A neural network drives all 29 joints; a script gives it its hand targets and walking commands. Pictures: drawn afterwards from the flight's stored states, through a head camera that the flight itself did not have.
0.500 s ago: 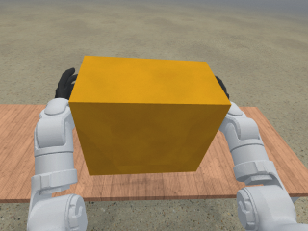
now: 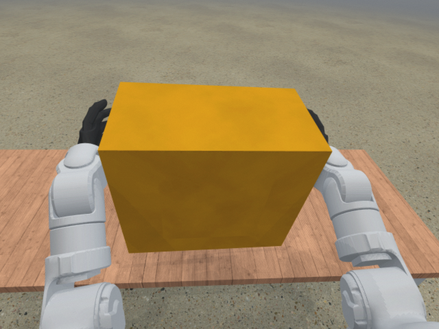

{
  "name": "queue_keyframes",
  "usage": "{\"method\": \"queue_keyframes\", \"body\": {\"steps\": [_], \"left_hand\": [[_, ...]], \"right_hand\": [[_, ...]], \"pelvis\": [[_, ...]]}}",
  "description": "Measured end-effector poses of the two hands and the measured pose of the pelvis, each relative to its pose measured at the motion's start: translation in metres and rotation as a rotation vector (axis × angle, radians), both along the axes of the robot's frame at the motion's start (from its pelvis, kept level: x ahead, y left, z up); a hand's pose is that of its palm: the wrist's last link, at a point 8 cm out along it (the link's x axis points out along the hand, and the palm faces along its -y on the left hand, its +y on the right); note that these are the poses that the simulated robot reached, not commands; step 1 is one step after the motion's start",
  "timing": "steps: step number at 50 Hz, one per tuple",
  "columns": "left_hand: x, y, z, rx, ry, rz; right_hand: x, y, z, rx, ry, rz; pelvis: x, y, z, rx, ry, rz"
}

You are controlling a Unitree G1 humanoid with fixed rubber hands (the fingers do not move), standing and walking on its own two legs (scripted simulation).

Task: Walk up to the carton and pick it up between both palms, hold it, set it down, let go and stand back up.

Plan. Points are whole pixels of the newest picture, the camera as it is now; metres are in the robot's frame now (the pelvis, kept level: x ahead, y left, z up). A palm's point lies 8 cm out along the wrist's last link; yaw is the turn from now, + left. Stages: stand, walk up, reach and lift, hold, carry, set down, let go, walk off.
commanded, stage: hold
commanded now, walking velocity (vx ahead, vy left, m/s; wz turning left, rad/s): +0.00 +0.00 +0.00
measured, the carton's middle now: (209, 173) +0.34 +0.00 +0.17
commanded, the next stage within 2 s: none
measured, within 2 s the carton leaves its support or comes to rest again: neither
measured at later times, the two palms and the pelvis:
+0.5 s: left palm (91, 146) +0.35 +0.19 +0.22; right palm (313, 148) +0.36 -0.19 +0.20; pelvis +0.00 +0.00 +0.00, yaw +0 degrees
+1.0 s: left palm (93, 144) +0.36 +0.19 +0.22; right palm (315, 147) +0.36 -0.19 +0.21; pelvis +0.00 +0.00 +0.00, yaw +0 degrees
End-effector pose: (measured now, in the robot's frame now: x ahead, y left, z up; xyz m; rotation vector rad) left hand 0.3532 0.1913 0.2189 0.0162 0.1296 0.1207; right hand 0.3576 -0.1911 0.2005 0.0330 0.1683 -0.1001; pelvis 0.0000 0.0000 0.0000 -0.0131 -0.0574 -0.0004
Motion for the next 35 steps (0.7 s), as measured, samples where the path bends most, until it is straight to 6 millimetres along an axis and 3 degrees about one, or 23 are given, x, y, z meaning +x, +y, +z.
{"method": "queue_keyframes", "body": {"steps": [35], "left_hand": [[-0.0003, 0.0019, 0.0017, -0.001, -0.002, -0.005]], "right_hand": [[-0.0016, 0.0019, 0.0027, 0.004, -0.002, -0.006]], "pelvis": [[-0.0013, 0.001, -0.0001, 0.0, -0.002, 0.001]]}}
